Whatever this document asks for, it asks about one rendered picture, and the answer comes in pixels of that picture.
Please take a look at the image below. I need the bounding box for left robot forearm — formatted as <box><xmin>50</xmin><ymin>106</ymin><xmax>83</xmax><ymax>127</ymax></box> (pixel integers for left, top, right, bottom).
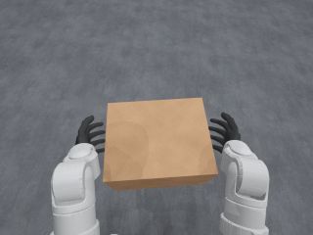
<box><xmin>50</xmin><ymin>143</ymin><xmax>101</xmax><ymax>235</ymax></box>

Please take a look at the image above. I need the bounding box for robot right hand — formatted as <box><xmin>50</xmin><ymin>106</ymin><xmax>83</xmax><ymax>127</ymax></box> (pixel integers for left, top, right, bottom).
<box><xmin>208</xmin><ymin>113</ymin><xmax>241</xmax><ymax>154</ymax></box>

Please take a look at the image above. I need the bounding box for robot left hand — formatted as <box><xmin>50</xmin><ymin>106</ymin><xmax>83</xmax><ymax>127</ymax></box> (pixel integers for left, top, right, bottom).
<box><xmin>75</xmin><ymin>116</ymin><xmax>106</xmax><ymax>154</ymax></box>

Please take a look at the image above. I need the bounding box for carton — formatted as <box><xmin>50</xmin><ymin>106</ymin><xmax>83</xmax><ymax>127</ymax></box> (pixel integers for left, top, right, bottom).
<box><xmin>103</xmin><ymin>97</ymin><xmax>218</xmax><ymax>191</ymax></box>

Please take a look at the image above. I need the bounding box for right robot forearm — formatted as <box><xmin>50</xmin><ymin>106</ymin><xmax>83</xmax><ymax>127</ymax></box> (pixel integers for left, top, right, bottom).
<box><xmin>219</xmin><ymin>140</ymin><xmax>270</xmax><ymax>235</ymax></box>

